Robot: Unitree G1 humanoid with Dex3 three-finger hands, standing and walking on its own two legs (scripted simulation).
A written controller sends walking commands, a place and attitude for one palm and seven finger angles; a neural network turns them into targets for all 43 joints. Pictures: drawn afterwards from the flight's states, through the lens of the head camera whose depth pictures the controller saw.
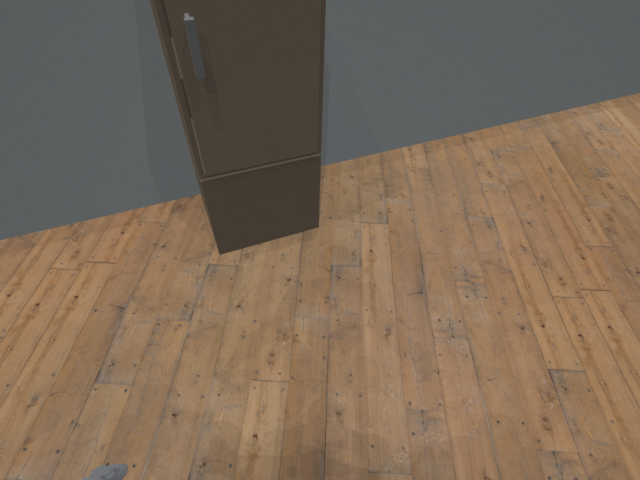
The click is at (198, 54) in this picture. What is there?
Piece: cupboard door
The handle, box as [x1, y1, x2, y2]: [184, 13, 205, 78]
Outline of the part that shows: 184,13 184,22 195,73 197,78 204,77 205,76 194,20 187,13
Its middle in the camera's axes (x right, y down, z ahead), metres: -0.33 -0.49 +0.98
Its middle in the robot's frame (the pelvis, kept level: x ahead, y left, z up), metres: +1.06 +0.38 +0.08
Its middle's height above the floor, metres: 0.85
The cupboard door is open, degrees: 0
